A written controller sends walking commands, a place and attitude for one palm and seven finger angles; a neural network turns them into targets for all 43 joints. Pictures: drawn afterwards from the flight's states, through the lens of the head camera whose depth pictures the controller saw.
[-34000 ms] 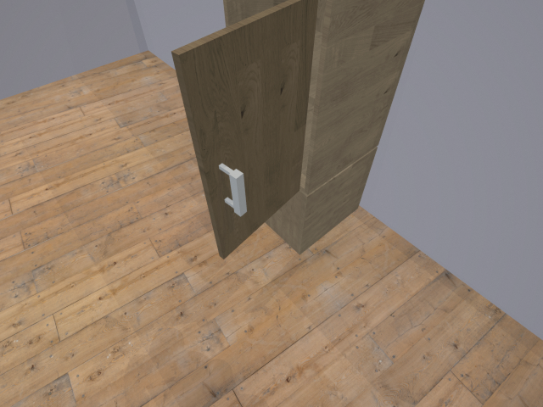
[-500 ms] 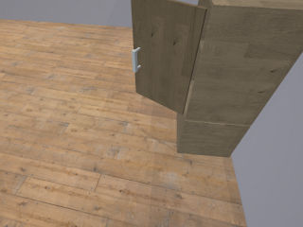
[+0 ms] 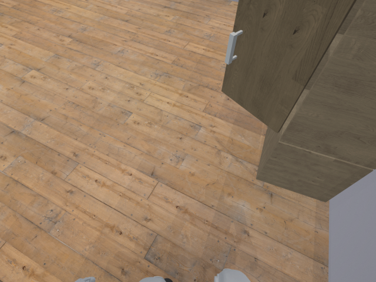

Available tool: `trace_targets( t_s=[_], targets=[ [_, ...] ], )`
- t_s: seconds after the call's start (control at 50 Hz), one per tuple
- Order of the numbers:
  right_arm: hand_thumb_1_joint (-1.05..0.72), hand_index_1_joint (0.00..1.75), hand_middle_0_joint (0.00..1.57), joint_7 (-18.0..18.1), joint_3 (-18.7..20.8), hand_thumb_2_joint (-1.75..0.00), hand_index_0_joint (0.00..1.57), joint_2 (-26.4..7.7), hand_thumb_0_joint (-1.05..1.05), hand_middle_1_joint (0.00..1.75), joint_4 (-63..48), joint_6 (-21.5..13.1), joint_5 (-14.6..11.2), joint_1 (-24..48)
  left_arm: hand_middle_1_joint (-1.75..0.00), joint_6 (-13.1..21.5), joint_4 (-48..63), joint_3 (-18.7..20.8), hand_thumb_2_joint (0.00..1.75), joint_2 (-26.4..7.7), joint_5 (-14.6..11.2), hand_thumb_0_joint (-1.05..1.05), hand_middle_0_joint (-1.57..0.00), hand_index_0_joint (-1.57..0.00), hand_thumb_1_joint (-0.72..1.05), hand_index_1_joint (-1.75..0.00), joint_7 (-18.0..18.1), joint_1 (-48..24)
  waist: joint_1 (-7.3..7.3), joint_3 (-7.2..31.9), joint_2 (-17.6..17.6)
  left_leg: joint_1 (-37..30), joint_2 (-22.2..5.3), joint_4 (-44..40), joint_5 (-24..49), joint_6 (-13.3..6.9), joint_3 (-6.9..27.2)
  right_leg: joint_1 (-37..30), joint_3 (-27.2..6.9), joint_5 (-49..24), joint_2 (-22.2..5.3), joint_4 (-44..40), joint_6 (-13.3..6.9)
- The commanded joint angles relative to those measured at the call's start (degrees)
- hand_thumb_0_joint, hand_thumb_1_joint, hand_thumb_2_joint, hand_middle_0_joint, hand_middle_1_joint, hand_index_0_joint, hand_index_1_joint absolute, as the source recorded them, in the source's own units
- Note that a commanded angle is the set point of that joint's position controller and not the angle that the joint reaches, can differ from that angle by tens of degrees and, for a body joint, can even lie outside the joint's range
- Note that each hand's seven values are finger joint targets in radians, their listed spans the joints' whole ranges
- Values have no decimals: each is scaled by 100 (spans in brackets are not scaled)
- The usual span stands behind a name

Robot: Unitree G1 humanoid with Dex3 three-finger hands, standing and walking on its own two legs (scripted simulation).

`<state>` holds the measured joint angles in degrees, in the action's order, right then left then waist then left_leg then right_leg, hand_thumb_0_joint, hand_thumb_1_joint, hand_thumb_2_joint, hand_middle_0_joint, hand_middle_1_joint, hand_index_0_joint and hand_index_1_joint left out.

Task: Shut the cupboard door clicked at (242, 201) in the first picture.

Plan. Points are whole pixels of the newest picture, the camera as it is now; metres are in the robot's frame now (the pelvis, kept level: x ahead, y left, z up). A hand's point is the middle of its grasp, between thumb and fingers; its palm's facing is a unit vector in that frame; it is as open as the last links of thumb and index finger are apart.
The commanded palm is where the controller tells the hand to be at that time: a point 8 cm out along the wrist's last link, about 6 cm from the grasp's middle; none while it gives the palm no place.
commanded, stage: walk to a spot facing it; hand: left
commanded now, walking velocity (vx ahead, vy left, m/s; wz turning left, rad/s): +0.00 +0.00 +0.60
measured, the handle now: (234, 47) +0.94 -0.16 -0.06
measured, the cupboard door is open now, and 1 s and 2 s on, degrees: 61 61 61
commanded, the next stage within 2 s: turn to face it in 1.74 s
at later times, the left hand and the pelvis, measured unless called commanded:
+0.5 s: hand out of the picture -0.02 +0.19 -0.18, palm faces +0.36 -0.90 -0.26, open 7.4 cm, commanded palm none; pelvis +0.01 -0.03 -0.01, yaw +22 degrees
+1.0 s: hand out of the picture +0.03 +0.14 -0.14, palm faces +0.66 -0.72 -0.24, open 7.4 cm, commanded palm none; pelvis +0.13 -0.02 +0.01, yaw +42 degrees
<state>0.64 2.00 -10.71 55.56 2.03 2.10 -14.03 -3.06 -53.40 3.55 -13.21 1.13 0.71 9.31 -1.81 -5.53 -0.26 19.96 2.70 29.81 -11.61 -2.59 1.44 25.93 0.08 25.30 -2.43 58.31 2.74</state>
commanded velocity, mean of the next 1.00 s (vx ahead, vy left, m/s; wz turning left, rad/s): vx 0.19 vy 0.00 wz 0.60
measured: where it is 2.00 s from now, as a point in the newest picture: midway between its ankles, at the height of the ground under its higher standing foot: (135, 236)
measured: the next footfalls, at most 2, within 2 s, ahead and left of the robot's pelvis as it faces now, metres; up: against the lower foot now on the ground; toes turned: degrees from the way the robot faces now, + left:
right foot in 0.16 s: +0.04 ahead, -0.16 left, +0.00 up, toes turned +8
left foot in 0.48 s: -0.01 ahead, +0.11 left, +0.00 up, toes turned +24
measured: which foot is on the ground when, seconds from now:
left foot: down 0.00-0.16, up 0.18-0.46, down 0.48-0.76, up 0.78-1.00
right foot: up 0.00-0.14, down 0.16-0.48, up 0.50-0.74, down 0.76-1.00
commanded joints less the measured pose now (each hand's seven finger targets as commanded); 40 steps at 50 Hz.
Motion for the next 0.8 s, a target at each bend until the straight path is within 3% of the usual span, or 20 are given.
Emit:
trace_targets(
  t_s=[0.0,0.1,0.14,0.16,0.18,0.22,0.3,0.36,0.42,0.44,0.46,0.48,0.52,0.6,0.66,0.7,0.72,0.74,0.76,0.78],
  targets=[
    [-90,30,20,78,374,-90,20,-1380,0,30,-365,-71,-7,-169,-30,145,559,119,90,-430,-9,0,-20,-20,90,-30,69,69,-13,960,685,-957,-1468,-1079,1030,-759,2094,-44,-66,69,88,-863,36],
    [-90,30,20,1,440,-90,20,-1225,0,30,-646,40,-77,403,-30,188,426,216,90,-679,-12,0,-20,-20,90,-30,119,997,425,880,711,636,-741,-646,-259,-231,1879,-2112,6,-876,207,-3218,-83],
    [-90,30,20,-72,422,-90,20,-698,0,30,-838,38,-103,350,-30,242,603,335,90,-1463,123,0,-20,-20,90,-30,170,822,449,482,-1572,1782,444,2180,-1967,488,234,-1896,-2643,403,-2365,-4900,-1121],
    [-90,30,20,-123,461,-90,20,-929,0,30,-801,72,-17,291,-30,242,726,263,90,-1365,71,0,-20,-20,90,-30,170,398,221,413,-979,1436,46,3326,-1931,402,418,-1071,-2273,276,-2434,-4765,-1306],
    [-90,30,20,-126,485,-90,20,-829,0,30,-778,118,-37,158,-30,261,807,274,90,-1132,70,0,-20,-20,90,-30,207,134,24,485,-1020,1427,-30,3870,-1773,389,410,-977,-2087,-107,-2165,-4570,-1253],
    [-90,30,20,-203,426,-90,20,-791,0,30,-700,106,-52,193,-30,318,836,179,90,-839,75,0,-20,-20,90,-30,180,-155,-123,216,-951,1357,-335,3982,-1306,509,181,-1057,-819,-1869,-1627,-4018,-1153],
    [-90,30,20,-246,281,-90,20,-615,0,30,-859,69,-122,675,-30,347,653,252,90,-1106,87,0,-20,-20,90,-30,167,547,254,557,-1021,935,-293,2289,-1477,604,-404,-2144,8,-4257,-1571,-3326,-1006],
    [-90,30,20,-237,224,-90,20,-591,0,30,-950,28,-146,833,-30,320,546,316,90,-1256,88,0,-20,-20,90,-30,156,876,401,703,-1208,558,-206,1345,-1416,516,-635,-2467,95,-4780,-1664,-3018,-946],
    [-90,30,20,-223,244,-90,20,-867,0,30,-822,-59,-111,276,-30,304,535,340,90,-1241,14,0,-20,-20,90,-30,111,857,99,1047,-833,-900,-185,-392,-212,359,-646,-1998,497,-4005,-1513,-2126,-483],
    [-90,30,20,-209,357,-90,20,-1394,0,30,-740,-109,-55,-85,-30,278,638,305,90,-1033,-25,0,-20,-20,90,-30,66,924,-98,1314,372,-2084,-1081,-706,698,-37,501,-745,900,-2155,-1077,-1119,-139],
    [-90,30,20,-163,522,-90,20,-2022,0,30,-651,-108,-12,-592,-30,286,949,156,90,-620,-16,0,-20,-20,90,-30,10,623,-396,1307,1997,-2770,-2510,-850,1911,-925,2461,921,959,1420,-327,77,137],
    [-90,30,20,-131,494,-90,20,-2074,0,30,-524,-76,-26,-990,-30,265,1258,107,90,-699,73,0,-20,-20,90,-30,12,-31,-603,907,1122,-2350,-2793,-957,842,-1249,2730,1282,413,1465,-372,493,31],
    [-90,30,20,-23,393,-90,20,-1674,0,30,-569,-163,-2,-647,-30,275,1164,180,90,-702,43,0,-20,-20,90,-30,-29,-398,-450,514,1568,-1738,-2055,-1190,-164,-950,2352,1440,42,604,-438,707,7],
    [-90,30,20,-5,336,-90,20,-1547,0,30,-738,-258,-16,-39,-30,323,932,184,90,-662,22,0,-20,-20,90,-30,-206,-103,-72,600,1024,-1370,-1501,-1253,-571,-736,1645,821,143,-57,-314,-352,71],
    [-90,30,20,-43,366,-90,20,-1562,0,30,-761,-238,-4,256,-30,335,872,166,90,-594,27,0,-20,-20,90,-30,-244,193,127,392,1013,-427,-1257,-1263,-1463,-610,1538,-313,457,-330,-58,-1640,77],
    [-90,30,20,-62,373,-90,20,-1507,0,30,-784,-197,-33,511,-30,386,611,217,90,-696,50,0,-20,-20,90,-30,-255,944,486,409,724,571,-945,-784,-2218,-426,1384,-1741,710,-789,252,-2381,88],
    [-90,30,20,-73,339,-90,20,-1265,0,30,-860,-206,-72,658,-30,442,465,306,90,-920,79,0,-20,-20,90,-30,-209,1541,807,426,15,1568,-505,126,-2530,-248,1113,-2857,208,-222,-78,-3061,15],
    [-90,30,20,-103,231,-90,20,-809,0,30,-992,-244,-139,602,-30,517,396,412,90,-1486,167,0,-20,-20,90,-30,-105,2114,1085,700,-1845,2432,226,2153,-2641,111,119,-3414,-1856,1594,-1710,-4339,-417],
    [-90,30,20,-140,269,-90,20,-827,0,30,-1107,-250,-71,764,-30,493,458,346,90,-1544,90,0,-20,-20,90,-30,-52,1979,953,391,-2082,2547,42,3589,-2458,134,247,-2657,-3196,2495,-2517,-5220,-809],
    [-90,30,20,-178,324,-90,20,-905,0,30,-1048,-211,-44,598,-30,512,552,339,90,-1404,76,0,-20,-20,90,-30,5,1551,590,200,-1672,2421,-283,4315,-1958,129,393,-1980,-3416,3051,-2662,-5378,-956]
  ],
)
